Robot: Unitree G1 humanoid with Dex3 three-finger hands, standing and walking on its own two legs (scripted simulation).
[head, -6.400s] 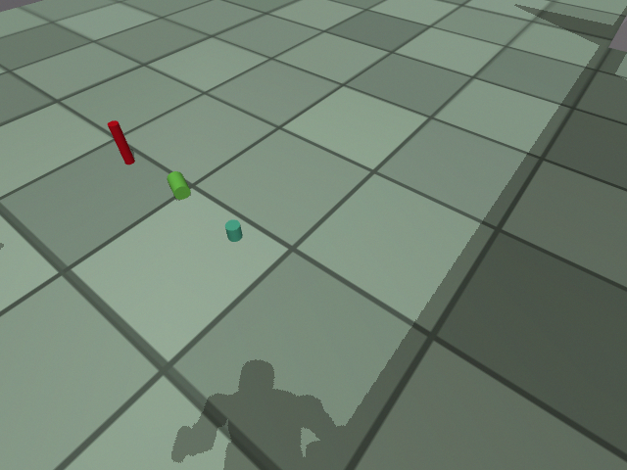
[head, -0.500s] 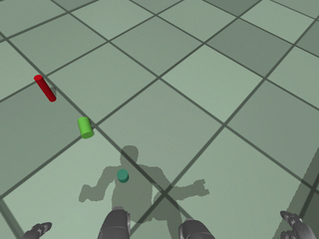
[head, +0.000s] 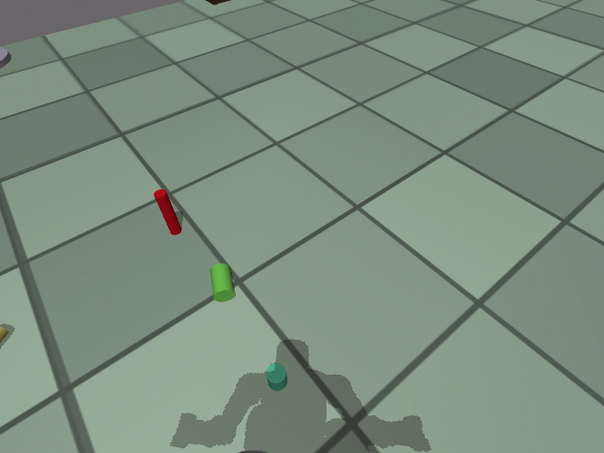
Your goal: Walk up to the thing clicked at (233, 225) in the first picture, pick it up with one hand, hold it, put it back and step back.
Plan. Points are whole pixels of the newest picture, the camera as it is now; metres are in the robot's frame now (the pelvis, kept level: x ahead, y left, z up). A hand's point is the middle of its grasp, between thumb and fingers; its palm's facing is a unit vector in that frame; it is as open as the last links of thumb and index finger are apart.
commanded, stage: walk up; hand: left
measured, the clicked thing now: (277, 377) +0.47 +0.14 -0.72
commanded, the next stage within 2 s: stand in 0.78 s
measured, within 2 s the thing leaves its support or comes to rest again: neither
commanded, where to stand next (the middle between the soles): +0.09 -0.03 m, yaw -1 degrees
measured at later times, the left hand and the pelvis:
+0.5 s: hand out of the picture +0.06 +0.28 -0.17, palm faces -0.09 -0.94 -0.34, open 7.3 cm; pelvis +0.00 +0.00 +0.00, yaw -4 degrees
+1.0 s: hand out of the picture +0.12 +0.21 -0.13, palm faces -0.06 -0.94 -0.34, open 7.3 cm; pelvis -0.01 -0.03 +0.01, yaw -2 degrees
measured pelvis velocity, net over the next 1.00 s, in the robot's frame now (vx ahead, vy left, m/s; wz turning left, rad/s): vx -0.01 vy -0.03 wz -0.04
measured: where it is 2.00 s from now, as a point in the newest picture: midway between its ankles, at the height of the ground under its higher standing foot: outside the picture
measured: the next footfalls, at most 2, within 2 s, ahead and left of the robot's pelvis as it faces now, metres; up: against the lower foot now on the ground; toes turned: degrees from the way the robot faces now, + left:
left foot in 0.02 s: +0.11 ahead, +0.13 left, +0.00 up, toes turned +0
right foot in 0.54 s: +0.04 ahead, -0.16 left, +0.00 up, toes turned -2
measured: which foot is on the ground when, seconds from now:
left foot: up 0.00-0.00, down 0.02-0.58, up 0.60-0.74, down 0.76-1.00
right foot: down 0.00-0.04, up 0.06-0.52, down 0.54-1.00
